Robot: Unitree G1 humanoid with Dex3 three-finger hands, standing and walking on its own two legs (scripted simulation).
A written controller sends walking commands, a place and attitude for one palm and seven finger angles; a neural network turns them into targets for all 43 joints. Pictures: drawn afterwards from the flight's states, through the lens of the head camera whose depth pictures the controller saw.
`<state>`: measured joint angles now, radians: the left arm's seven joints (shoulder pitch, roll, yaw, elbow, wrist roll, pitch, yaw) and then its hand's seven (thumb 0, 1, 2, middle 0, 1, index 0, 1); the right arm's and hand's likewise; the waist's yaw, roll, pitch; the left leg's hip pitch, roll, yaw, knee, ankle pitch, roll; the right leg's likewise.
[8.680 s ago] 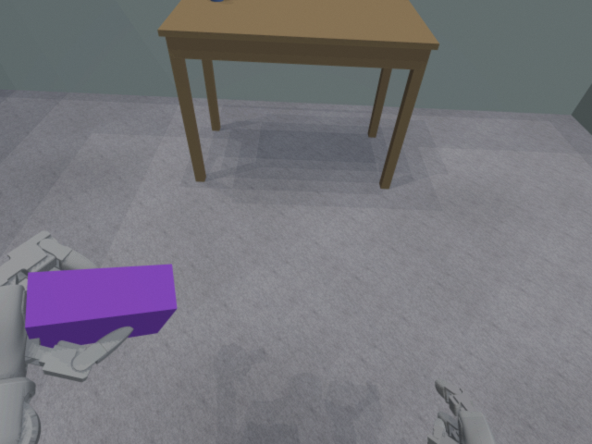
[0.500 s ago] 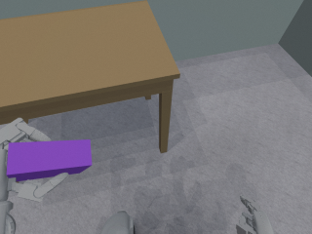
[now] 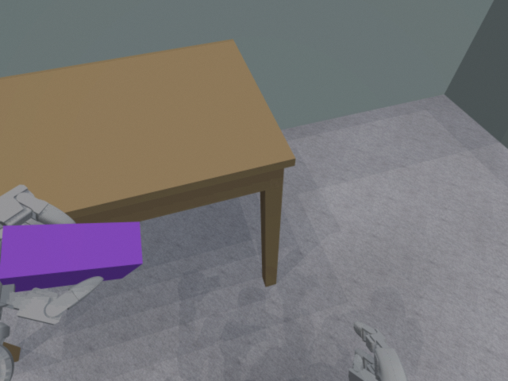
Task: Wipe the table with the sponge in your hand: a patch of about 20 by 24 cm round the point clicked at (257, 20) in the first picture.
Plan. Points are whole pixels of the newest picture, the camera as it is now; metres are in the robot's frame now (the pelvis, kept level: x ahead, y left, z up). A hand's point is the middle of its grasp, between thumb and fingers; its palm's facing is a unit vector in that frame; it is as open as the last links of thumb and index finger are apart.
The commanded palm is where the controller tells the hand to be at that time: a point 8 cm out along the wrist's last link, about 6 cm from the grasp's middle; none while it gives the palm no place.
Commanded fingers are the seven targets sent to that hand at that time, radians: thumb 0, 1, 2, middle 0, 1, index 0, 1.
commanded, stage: come to a stop and stand still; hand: left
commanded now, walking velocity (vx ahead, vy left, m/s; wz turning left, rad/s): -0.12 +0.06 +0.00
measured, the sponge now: (93, 255) +0.23 +0.20 +0.15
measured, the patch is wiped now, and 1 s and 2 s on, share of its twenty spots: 0.00 0.00 0.00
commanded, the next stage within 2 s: look again from close up in 0.94 s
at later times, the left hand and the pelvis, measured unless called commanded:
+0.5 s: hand out of the picture +0.14 +0.28 +0.18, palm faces +0.47 -0.79 -0.39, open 9.4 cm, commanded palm +0.09 +0.30 +0.19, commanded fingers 0.00 0.10 1.30 -1.20 -1.60 -1.20 -1.60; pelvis -0.06 +0.02 +0.01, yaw +1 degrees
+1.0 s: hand (8, 363) +0.12 +0.23 +0.17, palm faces +0.38 -0.81 -0.45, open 9.4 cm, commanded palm +0.07 +0.26 +0.19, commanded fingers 0.00 0.10 1.30 -1.20 -1.60 -1.20 -1.60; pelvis -0.09 -0.01 +0.01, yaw -1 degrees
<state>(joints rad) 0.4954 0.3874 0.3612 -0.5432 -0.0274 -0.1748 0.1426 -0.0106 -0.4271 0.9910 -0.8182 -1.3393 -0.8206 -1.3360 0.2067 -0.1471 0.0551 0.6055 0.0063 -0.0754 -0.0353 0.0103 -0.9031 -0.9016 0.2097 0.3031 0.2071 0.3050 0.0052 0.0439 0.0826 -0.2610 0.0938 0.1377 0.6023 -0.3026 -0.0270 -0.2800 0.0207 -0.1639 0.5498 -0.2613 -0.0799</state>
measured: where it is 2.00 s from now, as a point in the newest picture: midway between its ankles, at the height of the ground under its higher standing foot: outside the picture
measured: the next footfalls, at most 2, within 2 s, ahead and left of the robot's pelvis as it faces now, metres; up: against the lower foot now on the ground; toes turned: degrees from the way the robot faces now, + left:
left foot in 0.38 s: -0.04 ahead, +0.11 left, +0.00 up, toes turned +0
right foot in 0.64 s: -0.04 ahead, -0.09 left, +0.00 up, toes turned -5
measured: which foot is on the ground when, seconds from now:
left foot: down 0.00-0.00, up 0.02-0.36, down 0.38-1.00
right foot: down 0.00-0.40, up 0.42-0.62, down 0.64-1.00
